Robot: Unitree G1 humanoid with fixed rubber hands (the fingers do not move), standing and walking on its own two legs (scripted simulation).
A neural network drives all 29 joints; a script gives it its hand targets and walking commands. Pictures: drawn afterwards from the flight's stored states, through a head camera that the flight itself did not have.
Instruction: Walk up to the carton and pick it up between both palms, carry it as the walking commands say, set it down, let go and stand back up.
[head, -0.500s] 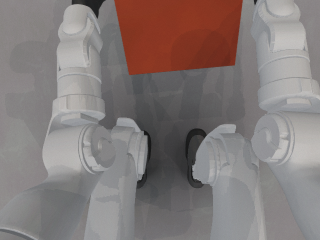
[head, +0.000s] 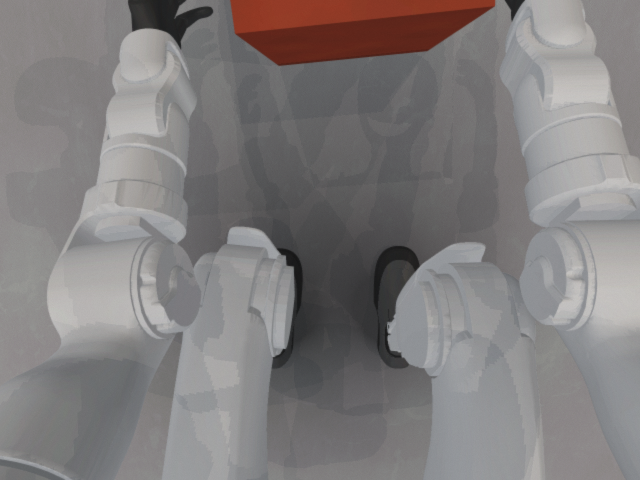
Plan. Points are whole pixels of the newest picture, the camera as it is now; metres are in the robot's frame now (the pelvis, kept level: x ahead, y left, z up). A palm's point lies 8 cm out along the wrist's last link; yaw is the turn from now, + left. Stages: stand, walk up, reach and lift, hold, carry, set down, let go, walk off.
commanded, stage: set down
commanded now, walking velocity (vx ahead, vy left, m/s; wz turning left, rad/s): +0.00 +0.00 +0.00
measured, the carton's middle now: out of the picture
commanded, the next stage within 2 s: let go in 1.64 s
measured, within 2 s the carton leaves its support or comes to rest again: neither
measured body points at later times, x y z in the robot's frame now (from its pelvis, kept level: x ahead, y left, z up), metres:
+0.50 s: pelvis -0.02 +0.00 -0.01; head +0.35 +0.00 +0.25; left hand +0.52 +0.22 -0.17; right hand +0.55 -0.18 -0.17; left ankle +0.09 +0.11 -0.35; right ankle +0.10 -0.09 -0.35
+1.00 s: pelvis -0.02 +0.00 +0.09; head +0.33 +0.01 +0.37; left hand +0.54 +0.23 -0.01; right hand +0.58 -0.17 +0.00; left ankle +0.09 +0.11 -0.35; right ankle +0.10 -0.09 -0.35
